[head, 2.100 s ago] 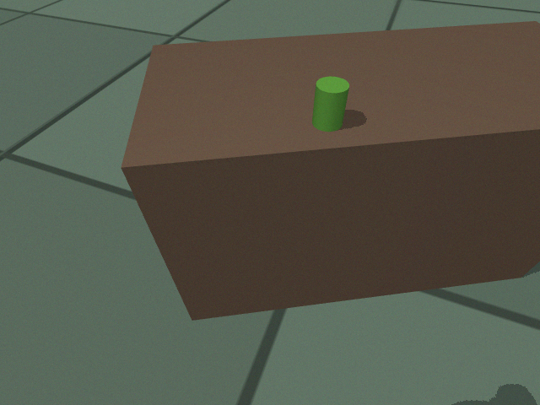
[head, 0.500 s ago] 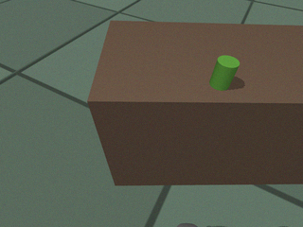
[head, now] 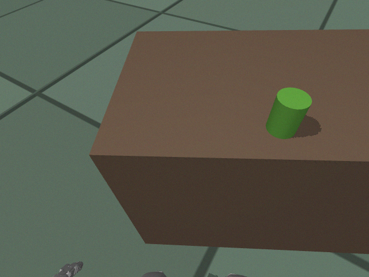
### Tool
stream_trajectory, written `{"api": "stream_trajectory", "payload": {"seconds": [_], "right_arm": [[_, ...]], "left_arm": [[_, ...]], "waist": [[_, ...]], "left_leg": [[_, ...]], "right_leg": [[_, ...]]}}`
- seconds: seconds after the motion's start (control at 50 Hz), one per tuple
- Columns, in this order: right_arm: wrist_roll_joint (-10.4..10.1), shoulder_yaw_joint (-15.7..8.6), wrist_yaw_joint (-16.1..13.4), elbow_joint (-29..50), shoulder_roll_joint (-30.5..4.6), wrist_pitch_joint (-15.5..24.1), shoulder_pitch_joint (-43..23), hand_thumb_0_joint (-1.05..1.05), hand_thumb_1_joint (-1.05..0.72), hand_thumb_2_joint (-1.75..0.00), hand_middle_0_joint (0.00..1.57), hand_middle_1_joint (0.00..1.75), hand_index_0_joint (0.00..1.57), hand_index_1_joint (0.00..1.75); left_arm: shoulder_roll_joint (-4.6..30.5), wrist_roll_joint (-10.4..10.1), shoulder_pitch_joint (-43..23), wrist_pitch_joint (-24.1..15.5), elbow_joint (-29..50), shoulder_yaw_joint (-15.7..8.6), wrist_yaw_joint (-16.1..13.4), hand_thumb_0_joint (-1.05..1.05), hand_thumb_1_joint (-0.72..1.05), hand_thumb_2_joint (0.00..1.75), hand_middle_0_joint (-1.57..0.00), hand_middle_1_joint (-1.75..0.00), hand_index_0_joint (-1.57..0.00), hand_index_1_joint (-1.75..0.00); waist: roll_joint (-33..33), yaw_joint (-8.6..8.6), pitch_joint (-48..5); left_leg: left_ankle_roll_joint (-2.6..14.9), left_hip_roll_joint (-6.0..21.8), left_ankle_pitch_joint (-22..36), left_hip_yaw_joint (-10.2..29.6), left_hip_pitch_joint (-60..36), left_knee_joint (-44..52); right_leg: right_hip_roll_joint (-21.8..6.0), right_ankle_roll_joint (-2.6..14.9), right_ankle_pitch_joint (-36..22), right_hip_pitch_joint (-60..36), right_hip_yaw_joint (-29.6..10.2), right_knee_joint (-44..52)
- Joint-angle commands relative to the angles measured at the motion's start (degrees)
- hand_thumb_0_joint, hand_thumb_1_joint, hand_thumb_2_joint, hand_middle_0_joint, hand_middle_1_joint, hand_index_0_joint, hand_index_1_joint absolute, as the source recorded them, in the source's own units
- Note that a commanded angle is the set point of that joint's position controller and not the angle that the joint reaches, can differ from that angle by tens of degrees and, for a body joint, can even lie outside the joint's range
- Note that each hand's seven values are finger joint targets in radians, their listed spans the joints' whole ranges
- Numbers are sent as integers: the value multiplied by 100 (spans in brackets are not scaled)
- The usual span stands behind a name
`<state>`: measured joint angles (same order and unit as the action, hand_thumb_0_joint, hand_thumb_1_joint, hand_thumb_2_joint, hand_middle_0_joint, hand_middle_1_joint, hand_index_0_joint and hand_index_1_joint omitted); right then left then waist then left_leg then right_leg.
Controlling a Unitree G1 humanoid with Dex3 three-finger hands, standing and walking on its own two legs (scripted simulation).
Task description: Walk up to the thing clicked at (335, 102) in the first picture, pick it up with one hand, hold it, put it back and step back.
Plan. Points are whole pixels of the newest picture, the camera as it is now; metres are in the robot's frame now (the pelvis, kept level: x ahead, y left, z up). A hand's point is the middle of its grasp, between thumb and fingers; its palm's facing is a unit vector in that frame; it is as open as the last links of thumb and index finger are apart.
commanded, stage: walk up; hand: right
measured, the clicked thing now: (286, 114) +0.45 -0.22 +0.09
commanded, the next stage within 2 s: stand in 1.32 s
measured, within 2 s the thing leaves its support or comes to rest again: neither
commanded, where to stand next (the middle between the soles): +0.06 +0.01 m, yaw -1 degrees
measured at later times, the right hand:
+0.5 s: hand (299, 276) +0.16 -0.23 -0.13, palm faces -0.07 +0.94 -0.33, open 7.4 cm
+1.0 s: hand out of the picture +0.11 -0.24 -0.13, palm faces -0.04 +0.94 -0.34, open 7.4 cm
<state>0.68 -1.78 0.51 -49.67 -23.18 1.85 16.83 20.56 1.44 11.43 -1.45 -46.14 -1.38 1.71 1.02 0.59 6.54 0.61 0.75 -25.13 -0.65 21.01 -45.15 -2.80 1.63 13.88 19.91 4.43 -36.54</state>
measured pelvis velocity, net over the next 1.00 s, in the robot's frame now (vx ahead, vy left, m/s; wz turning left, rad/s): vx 0.03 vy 0.01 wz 0.00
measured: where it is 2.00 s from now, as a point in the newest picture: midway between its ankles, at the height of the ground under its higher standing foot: outside the picture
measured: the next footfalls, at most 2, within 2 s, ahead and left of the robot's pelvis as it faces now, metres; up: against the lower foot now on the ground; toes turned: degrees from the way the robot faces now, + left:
left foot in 0.04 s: +0.09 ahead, +0.13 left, +0.00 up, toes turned +1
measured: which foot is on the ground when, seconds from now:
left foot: up 0.00-0.02, down 0.04-1.00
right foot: down 0.00-1.00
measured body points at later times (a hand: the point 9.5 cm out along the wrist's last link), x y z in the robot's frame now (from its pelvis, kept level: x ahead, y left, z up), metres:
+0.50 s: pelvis +0.03 +0.01 +0.02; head +0.05 +0.01 +0.47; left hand +0.10 +0.31 -0.11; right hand +0.16 -0.28 -0.11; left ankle +0.05 +0.13 -0.72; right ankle +0.06 -0.11 -0.72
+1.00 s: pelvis +0.03 +0.01 +0.03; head +0.04 +0.01 +0.48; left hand +0.11 +0.31 -0.11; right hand +0.11 -0.29 -0.11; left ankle +0.05 +0.13 -0.72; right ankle +0.06 -0.11 -0.72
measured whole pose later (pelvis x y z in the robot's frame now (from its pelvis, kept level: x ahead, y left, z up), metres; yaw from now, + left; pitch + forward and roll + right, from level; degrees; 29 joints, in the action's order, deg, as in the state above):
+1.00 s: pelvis +0.03 +0.01 +0.03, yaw +0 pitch -2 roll +0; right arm 0.6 0.3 0.8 -66.9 -20.1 0.8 5.2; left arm 19.6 0.4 5.3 0.2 -66.2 -0.8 1.1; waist -0.3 0.1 3.4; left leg 0.2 0.2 -8.6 -1.3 7.4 -18.2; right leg -1.6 -0.5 7.0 8.2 3.1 -17.5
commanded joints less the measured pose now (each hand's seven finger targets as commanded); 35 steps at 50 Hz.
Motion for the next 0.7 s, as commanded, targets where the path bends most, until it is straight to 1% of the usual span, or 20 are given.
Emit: {"api": "stream_trajectory", "payload": {"seconds": [0.0,0.02,0.04,0.06,0.08,0.1,0.12,0.14,0.16,0.18,0.2,0.22,0.26,0.3,0.36,0.44,0.52,0.56,0.62,0.68], "right_arm": [[52,-366,-140,48,-954,69,431,0,-90,-90,20,30,20,30],[105,-398,-158,93,-1164,89,304,0,-90,-90,20,30,20,30],[111,-409,-146,264,-1495,128,-241,0,-90,-90,20,30,20,30],[5,-402,-122,245,-1635,120,-579,0,-90,-90,20,30,20,30],[33,-355,-109,230,-1540,114,-718,0,-90,-90,20,30,20,30],[13,-277,-115,179,-1352,110,-842,0,-90,-90,20,30,20,30],[-18,-223,-115,103,-1229,103,-862,0,-90,-90,20,30,20,30],[-55,-198,-108,40,-1146,87,-868,0,-90,-90,20,30,20,30],[-64,-177,-100,-15,-1101,62,-836,0,-90,-90,20,30,20,30],[-81,-149,-92,-101,-1036,40,-738,0,-90,-90,20,30,20,30],[-60,-142,-95,-207,-1031,29,-674,0,-90,-90,20,30,20,30],[-54,-130,-89,-264,-1046,36,-779,0,-90,-90,20,30,20,30],[-73,-108,-80,-354,-1073,52,-1007,0,-90,-90,20,30,20,30],[-106,-68,-86,-478,-998,66,-1004,0,-90,-90,20,30,20,30],[-130,-54,-86,-629,-978,48,-1221,0,-90,-90,20,30,20,30],[-110,-50,-71,-821,-971,10,-1444,0,-90,-90,20,30,20,30],[-101,-12,-62,-1006,-909,26,-1552,0,-90,-90,20,30,20,30],[-94,-5,-59,-1077,-900,27,-1619,0,-90,-90,20,30,20,30],[-74,-2,-61,-1143,-906,19,-1719,0,-90,-90,20,30,20,30],[-65,-4,-63,-1204,-890,30,-1735,0,-90,-90,20,30,20,30]], "left_arm": [[1350,-137,-277,24,260,-341,-137,0,90,90,-20,-30,-20,-30],[1204,-157,-281,57,234,-268,-131,0,90,90,-20,-30,-20,-30],[1024,-208,-143,107,161,-236,-123,0,90,90,-20,-30,-20,-30],[1280,-191,-128,149,-80,-335,-150,0,90,90,-20,-30,-20,-30],[1315,-168,-17,141,-208,-359,-147,0,90,90,-20,-30,-20,-30],[1203,-163,20,114,-316,-325,-142,0,90,90,-20,-30,-20,-30],[1242,-155,6,66,-417,-325,-143,0,90,90,-20,-30,-20,-30],[1348,-144,-12,19,-488,-328,-144,0,90,90,-20,-30,-20,-30],[1460,-129,-171,-7,-496,-310,-140,0,90,90,-20,-30,-20,-30],[1481,-122,-350,-20,-526,-287,-130,0,90,90,-20,-30,-20,-30],[1442,-130,-531,-21,-553,-249,-126,0,90,90,-20,-30,-20,-30],[1329,-151,-578,-20,-632,-204,-123,0,90,90,-20,-30,-20,-30],[1291,-172,-547,-20,-828,-158,-132,0,90,90,-20,-30,-20,-30],[1284,-174,-620,-39,-967,-153,-137,0,90,90,-20,-30,-20,-30],[1241,-190,-660,-41,-1148,-125,-143,0,90,90,-20,-30,-20,-30],[1194,-177,-866,-31,-1322,-93,-143,0,90,90,-20,-30,-20,-30],[1150,-181,-878,-35,-1471,-99,-143,0,90,90,-20,-30,-20,-30],[1147,-171,-899,-26,-1533,-108,-146,0,90,90,-20,-30,-20,-30],[1122,-150,-926,-9,-1591,-109,-144,0,90,90,-20,-30,-20,-30],[1129,-133,-894,-6,-1624,-128,-140,0,90,90,-20,-30,-20,-30]], "waist": [[-679,-196,-817],[-253,-198,-735],[533,78,-549],[680,118,-467],[510,196,-467],[434,259,-518],[421,247,-631],[460,216,-696],[357,88,-741],[300,-31,-771],[204,-95,-756],[245,-57,-763],[126,22,-815],[-117,-24,-994],[-115,-4,-1010],[-198,-26,-851],[-180,27,-975],[-140,34,-946],[-96,41,-800],[-106,44,-885]], "left_leg": [[96,-9,1326,-19,-1230,1312],[247,444,1127,709,-1171,1761],[626,1306,442,2162,-342,2406],[1070,1666,239,2344,440,2506],[1071,1530,569,2092,538,2326],[870,1255,973,1608,401,2121],[577,1028,1494,1263,213,1863],[368,800,1663,1004,118,1580],[260,569,1364,820,-119,1497],[215,494,1038,753,-462,1589],[228,528,1040,794,-647,1725],[246,606,1235,866,-722,1812],[282,675,1670,875,-766,1881],[242,676,2143,794,-956,1962],[190,672,2304,715,-1181,2120],[142,660,2005,693,-1236,2481],[94,703,2221,674,-1396,2716],[67,714,2189,667,-1380,2823],[59,707,1861,686,-1224,2966],[44,711,1886,652,-1320,2993]], "right_leg": [[-1076,687,-441,509,-1105,652],[-886,449,4,764,-1041,474],[-225,81,1067,564,-701,40],[78,67,1442,-389,-442,-571],[80,76,1359,-619,-532,-516],[57,114,989,-718,-519,-63],[-101,140,242,-899,-615,398],[-298,212,-285,-929,-836,674],[-504,296,-334,-699,-1115,922],[-677,384,-157,-457,-1228,1042],[-646,332,-138,-344,-1190,1060],[-543,263,-193,-414,-1047,1067],[-431,163,-531,-637,-887,1144],[-485,144,-1015,-953,-864,1201],[-552,97,-1186,-1051,-848,1433],[-571,10,-911,-1073,-864,1825],[-558,-32,-1005,-1328,-817,1948],[-555,-57,-1001,-1385,-785,2003],[-534,-88,-754,-1388,-771,2150],[-542,-72,-768,-1418,-773,2189]]}}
